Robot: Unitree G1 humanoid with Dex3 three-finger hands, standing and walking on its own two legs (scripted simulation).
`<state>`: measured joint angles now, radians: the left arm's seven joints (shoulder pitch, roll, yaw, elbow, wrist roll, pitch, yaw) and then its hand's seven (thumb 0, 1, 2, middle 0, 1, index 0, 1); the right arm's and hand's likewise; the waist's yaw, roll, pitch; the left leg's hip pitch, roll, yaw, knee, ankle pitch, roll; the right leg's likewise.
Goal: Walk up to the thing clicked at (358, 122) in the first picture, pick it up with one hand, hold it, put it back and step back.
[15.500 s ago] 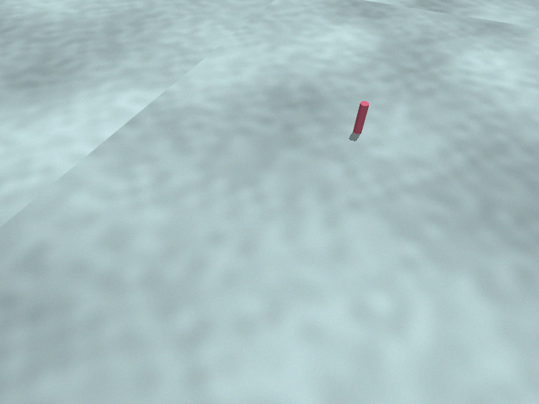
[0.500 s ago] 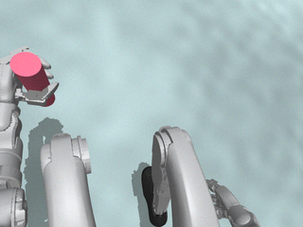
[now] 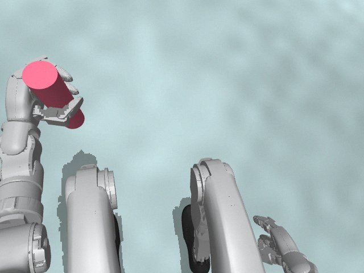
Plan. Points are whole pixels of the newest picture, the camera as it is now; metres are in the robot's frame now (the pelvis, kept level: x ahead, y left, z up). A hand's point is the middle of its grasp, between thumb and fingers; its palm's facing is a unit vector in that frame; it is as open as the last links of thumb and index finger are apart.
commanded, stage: settle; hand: left
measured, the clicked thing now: (60, 101) +0.45 +0.23 -0.06
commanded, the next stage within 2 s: lift in 0.44 s
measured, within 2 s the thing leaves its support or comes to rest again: neither
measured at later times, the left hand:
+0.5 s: hand (58, 91) +0.45 +0.22 -0.02, palm faces +0.03 -1.00 -0.02, open 7.4 cm
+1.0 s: hand (40, 85) +0.43 +0.22 +0.05, palm faces +0.00 -1.00 -0.04, open 7.4 cm
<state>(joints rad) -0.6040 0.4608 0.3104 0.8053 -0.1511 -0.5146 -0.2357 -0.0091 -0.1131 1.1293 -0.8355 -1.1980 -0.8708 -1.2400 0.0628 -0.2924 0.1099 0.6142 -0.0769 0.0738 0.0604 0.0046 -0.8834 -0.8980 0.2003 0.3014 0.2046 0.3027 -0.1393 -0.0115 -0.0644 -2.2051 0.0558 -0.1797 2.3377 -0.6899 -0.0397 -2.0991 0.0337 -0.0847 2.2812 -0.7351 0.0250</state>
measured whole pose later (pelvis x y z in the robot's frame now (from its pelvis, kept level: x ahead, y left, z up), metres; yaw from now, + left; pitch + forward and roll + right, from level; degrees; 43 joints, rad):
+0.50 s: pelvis +0.00 +0.00 +0.02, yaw +2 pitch +32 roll -6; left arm -0.64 0.42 0.33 0.86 -0.14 -0.52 -0.24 -0.01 -0.14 1.16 -0.84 -1.20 -0.88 -1.24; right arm 0.09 -0.29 0.07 0.64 -0.07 0.05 0.05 0.01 -0.88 -0.90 0.20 0.30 0.20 0.30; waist -0.13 0.00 -0.10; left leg -2.16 0.05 -0.15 2.27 -0.68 -0.03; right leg -2.07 0.02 -0.06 2.23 -0.73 0.02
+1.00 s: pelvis +0.00 +0.00 +0.06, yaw +3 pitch +33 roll -5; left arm -0.54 0.37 0.29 0.70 -0.16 -0.43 -0.28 -0.01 -0.14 1.16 -0.86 -1.19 -0.89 -1.23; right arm 0.12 -0.27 0.02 0.63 -0.02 0.03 0.02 0.01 -0.91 -0.90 0.20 0.30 0.20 0.30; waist -0.10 0.03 -0.16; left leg -2.05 0.06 -0.10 2.13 -0.66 -0.02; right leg -1.96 0.01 -0.04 2.11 -0.72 0.02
